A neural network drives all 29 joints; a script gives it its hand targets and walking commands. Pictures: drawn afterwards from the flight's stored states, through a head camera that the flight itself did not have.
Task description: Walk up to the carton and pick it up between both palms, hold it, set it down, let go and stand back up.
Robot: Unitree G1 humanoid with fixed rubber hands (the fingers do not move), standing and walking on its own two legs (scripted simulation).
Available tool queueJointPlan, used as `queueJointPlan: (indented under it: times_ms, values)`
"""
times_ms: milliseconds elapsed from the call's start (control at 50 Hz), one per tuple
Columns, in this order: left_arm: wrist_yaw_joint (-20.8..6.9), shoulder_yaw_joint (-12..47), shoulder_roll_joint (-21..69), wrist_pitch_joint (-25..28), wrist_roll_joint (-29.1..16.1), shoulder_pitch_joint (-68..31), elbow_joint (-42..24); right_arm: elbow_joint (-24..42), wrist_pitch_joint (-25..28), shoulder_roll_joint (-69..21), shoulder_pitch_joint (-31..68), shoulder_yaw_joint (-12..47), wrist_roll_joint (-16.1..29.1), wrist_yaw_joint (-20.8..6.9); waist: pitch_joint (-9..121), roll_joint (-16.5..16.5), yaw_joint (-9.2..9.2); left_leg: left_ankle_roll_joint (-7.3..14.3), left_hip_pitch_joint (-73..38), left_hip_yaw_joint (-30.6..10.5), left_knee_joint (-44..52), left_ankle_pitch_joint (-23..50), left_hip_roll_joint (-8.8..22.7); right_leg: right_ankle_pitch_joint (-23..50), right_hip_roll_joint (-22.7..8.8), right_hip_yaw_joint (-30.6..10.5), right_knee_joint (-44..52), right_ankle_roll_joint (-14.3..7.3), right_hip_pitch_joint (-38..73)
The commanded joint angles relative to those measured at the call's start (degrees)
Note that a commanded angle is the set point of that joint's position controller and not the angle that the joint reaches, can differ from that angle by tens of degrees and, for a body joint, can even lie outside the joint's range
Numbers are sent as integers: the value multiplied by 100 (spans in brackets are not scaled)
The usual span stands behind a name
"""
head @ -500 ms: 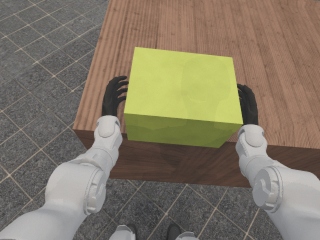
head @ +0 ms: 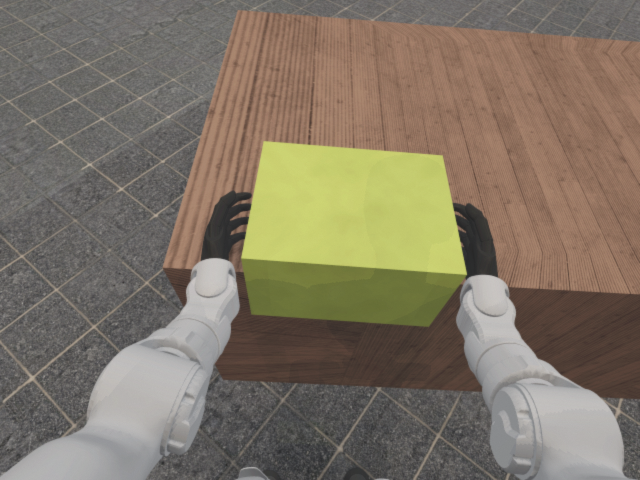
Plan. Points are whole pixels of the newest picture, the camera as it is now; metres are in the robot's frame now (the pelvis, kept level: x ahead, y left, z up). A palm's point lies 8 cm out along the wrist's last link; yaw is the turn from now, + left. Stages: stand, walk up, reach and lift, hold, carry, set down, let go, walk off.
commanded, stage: reach and lift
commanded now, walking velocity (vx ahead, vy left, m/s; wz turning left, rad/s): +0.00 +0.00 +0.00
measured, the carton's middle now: (347, 234) +0.46 -0.01 +0.00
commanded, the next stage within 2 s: hold in 1.62 s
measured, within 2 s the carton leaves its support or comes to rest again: leaves its support in 0.08 s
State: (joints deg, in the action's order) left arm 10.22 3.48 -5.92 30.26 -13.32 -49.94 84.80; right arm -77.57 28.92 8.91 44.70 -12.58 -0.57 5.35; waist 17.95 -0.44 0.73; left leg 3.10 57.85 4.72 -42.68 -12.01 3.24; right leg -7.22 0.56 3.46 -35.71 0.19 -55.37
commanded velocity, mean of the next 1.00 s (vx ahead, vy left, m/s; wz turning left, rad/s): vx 0.00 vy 0.00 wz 0.00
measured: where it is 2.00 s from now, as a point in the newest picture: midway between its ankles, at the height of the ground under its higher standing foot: outside the picture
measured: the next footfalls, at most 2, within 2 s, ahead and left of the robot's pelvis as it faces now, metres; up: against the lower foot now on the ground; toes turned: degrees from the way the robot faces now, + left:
none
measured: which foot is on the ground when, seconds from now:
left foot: down 0.00-1.00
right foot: down 0.00-1.00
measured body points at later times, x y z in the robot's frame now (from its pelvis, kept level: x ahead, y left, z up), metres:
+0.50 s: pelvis +0.02 -0.03 +0.03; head +0.02 -0.02 +0.48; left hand +0.44 +0.16 +0.16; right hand +0.44 -0.18 +0.16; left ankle +0.06 +0.09 -0.70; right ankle +0.08 -0.13 -0.70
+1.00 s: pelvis +0.07 -0.02 +0.05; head +0.05 +0.01 +0.50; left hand +0.43 +0.19 +0.17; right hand +0.44 -0.15 +0.16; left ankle +0.07 +0.09 -0.70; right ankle +0.08 -0.13 -0.70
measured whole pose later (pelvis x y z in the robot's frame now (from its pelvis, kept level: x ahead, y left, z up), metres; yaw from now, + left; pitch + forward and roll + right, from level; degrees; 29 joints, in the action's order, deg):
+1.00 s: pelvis +0.07 -0.02 +0.05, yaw +6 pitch -4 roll -1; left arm 2.8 -14.0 -2.3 -24.8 8.3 -27.1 16.4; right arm -28.0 -11.1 1.3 25.1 -3.2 7.8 12.1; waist -0.7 3.1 4.0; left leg 0.4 5.9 0.8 -19.5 -10.1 0.2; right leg -8.5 -0.5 7.0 -15.0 -0.4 -3.0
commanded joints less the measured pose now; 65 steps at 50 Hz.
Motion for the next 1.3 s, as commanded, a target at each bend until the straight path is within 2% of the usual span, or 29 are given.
queueJointPlan:
  times_ms: [0,80,180,260,340,360,380,400,420,460,520,600,660,680,740,760,780,800,820,840,880,920,1000,1040,1080,1120,1200,1240,1280]
  values:
    - [-952,1673,4267,40,436,-4068,-2897,2006,-269,-4100,3794,2073,-649,-1236,4750,-364,-110,-365,-3502,-749,678,640,-196,6,555,-132,192,7,1661]
    - [-874,2238,4409,-336,-135,-4330,-4289,3125,-891,-4586,3794,2700,-204,-1200,5049,-102,-60,-276,-3172,-871,668,630,-238,43,594,-234,76,33,2187]
    - [-749,2712,4470,-971,-520,-4405,-5768,4506,-1731,-4755,3758,3298,328,-1064,5094,-62,89,-283,-3170,-1019,699,776,-318,151,618,-322,118,-22,2690]
    - [-690,2812,4427,-1595,-613,-4587,-6462,5201,-2462,-4732,3824,3512,755,-907,4672,-110,192,-290,-3393,-1066,912,763,-363,74,531,-393,373,-103,3004]
    - [-721,2554,4352,-2261,-576,-4724,-6672,5531,-3125,-4654,4024,3463,1108,-829,4248,-28,257,-258,-3650,-1079,1260,749,-426,8,375,-473,725,-131,3515]
    - [-903,2727,4151,-2404,-519,-4564,-6477,5895,-3122,-4825,3923,3412,992,-593,4098,653,765,-277,-3678,-1035,1114,268,-577,500,186,-593,739,153,3986]
    - [-1032,2629,3939,-2528,-562,-4790,-6666,6329,-3232,-4897,4268,3467,1064,-422,4186,501,709,-301,-3553,-942,1119,289,-700,653,92,-670,782,201,4268]
    - [-1144,2265,3748,-2646,-414,-4959,-6457,6150,-3427,-4896,4266,3212,956,-309,3850,585,694,-235,-3419,-882,1338,-93,-765,412,12,-710,940,243,4410]
    - [-1168,2169,3689,-2755,-360,-5103,-6858,6159,-3559,-4951,4278,3241,1063,-262,3929,357,653,-313,-3648,-863,1379,346,-781,554,12,-688,972,207,4644]
    - [-1291,1647,3468,-3034,-77,-4967,-6471,5834,-3823,-4762,4199,2906,1081,-242,3296,156,619,-328,-3726,-796,1749,127,-767,246,-1,-644,1273,199,4773]
    - [-1413,824,3312,-3456,429,-4374,-6094,5385,-4041,-4364,4149,2694,1198,-324,2485,-74,278,-405,-4114,-721,2124,381,-705,147,-9,-528,1559,137,5020]
    - [-1708,-368,3116,-4112,1319,-3406,-5044,4656,-4206,-3730,4140,2338,1250,-438,1210,22,-102,-401,-4722,-576,2545,461,-628,-192,13,-376,1976,136,5182]
    - [-1996,-979,3023,-4581,1976,-2621,-4980,4285,-4187,-3497,3663,2051,1072,-440,477,185,-80,-403,-5258,-407,2701,891,-616,75,68,-282,2172,177,5614]
    - [-2042,-899,3133,-4679,2014,-2392,-5260,4516,-4083,-3482,3627,2081,1099,-434,512,165,-88,-432,-5479,-401,2679,1234,-603,472,103,-240,2163,176,5754]
    - [-2256,-680,3060,-4812,1984,-2420,-5894,5058,-3805,-3634,3426,2093,980,-339,680,363,281,-448,-5648,-326,2672,1373,-668,1518,40,-215,2129,364,6339]
    - [-2326,-612,3029,-4785,1952,-2395,-5970,5210,-3722,-3659,3355,2075,890,-324,567,421,346,-433,-5602,-302,2750,1187,-683,1480,29,-179,2133,410,6330]
    - [-2335,-171,3100,-4713,1741,-2598,-6826,5693,-3636,-3893,3183,2327,964,-287,1034,357,553,-507,-5859,-328,2602,1686,-686,2068,65,-171,2020,445,6585]
    - [-2273,81,3172,-4663,1614,-2841,-7147,5836,-3556,-3791,3318,2391,969,-310,1160,119,515,-588,-5870,-376,2584,1755,-686,2026,72,-133,1985,401,6406]
    - [-2214,464,3279,-4619,1485,-2852,-7760,6187,-3498,-3961,2966,2593,1023,-296,1328,4,709,-689,-6138,-400,2420,2237,-681,2432,93,-119,1946,393,6485]
    - [-2162,678,3317,-4643,1435,-2913,-7863,6431,-3450,-3851,3076,2651,1010,-320,1413,-194,717,-781,-6252,-461,2353,2370,-661,2312,108,-65,1953,343,6278]
    - [-2071,1005,3420,-4713,1309,-2482,-8107,7082,-3388,-3793,3038,2948,1092,-309,1544,-202,647,-766,-6416,-548,2195,2707,-645,2438,165,-13,1931,305,6153]
    - [-1854,1234,3470,-4861,1272,-2467,-8563,7251,-3465,-3502,3089,3024,1140,-427,1537,-410,446,-873,-6642,-599,2154,2855,-558,1758,251,110,1991,148,5653]
    - [-1487,2051,3670,-5197,1055,-1669,-9633,8472,-3438,-3214,2785,3432,1464,-470,2309,-730,398,-1043,-7371,-777,1660,4169,-451,2122,413,176,1962,-27,5385]
    - [-1369,2232,3621,-5348,983,-1143,-9937,8840,-3560,-3044,2536,3562,1602,-445,2401,-652,366,-1026,-7384,-824,1595,4369,-429,2247,467,131,1939,-59,5380]
    - [-1321,2206,3476,-5479,996,-1041,-10085,8911,-3727,-2957,2358,3613,1654,-458,2294,-555,355,-974,-7202,-807,1644,4134,-441,2255,416,78,1954,-37,5420]
    - [-1395,2011,3236,-5613,1036,-907,-9926,8727,-3927,-2922,2165,3550,1559,-421,1927,-143,409,-818,-6780,-768,1866,3414,-488,2333,317,4,1959,93,5651]
    - [-1682,1294,2957,-5869,1453,-939,-9037,7696,-4187,-2756,2101,3068,1251,-462,965,160,353,-626,-6285,-650,2391,1847,-495,1524,160,-20,2094,167,5761]
    - [-1810,1160,3007,-5940,1539,-1034,-8924,7743,-4152,-2851,2318,2989,1215,-459,963,112,337,-610,-6239,-587,2433,1821,-511,1645,135,-12,2091,182,5916]
    - [-1830,1257,3127,-5922,1470,-984,-9216,8132,-4078,-2988,2405,3236,1437,-431,1436,-7,302,-658,-6471,-602,2221,2547,-529,2427,196,-23,1954,197,6237]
